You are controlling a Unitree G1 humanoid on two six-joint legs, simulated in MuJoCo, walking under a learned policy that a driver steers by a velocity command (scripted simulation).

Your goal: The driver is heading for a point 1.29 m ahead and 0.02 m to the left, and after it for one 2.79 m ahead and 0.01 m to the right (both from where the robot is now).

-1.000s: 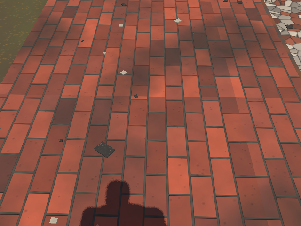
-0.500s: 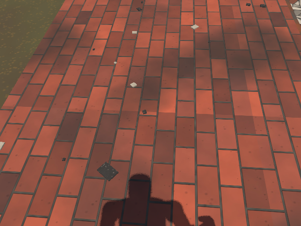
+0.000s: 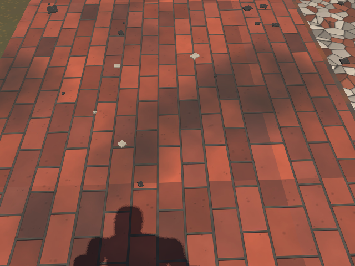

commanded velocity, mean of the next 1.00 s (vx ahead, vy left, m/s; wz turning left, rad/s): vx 0.50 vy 0.00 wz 0.00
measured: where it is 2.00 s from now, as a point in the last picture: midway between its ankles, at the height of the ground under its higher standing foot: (177, 136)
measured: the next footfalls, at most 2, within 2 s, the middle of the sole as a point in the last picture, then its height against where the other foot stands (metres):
right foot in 0.22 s outside the picture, level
left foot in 0.78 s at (155, 234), level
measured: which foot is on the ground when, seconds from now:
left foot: down 0.00-0.24, up 0.26-0.76, down 0.78-1.00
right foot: up 0.00-0.20, down 0.22-0.80, up 0.82-1.00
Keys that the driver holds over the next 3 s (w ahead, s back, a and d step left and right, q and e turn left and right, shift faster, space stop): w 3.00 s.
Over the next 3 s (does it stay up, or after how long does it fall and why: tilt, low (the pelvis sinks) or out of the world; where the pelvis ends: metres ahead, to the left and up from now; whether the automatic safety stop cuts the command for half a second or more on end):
stays up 1.73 -0.01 -0.03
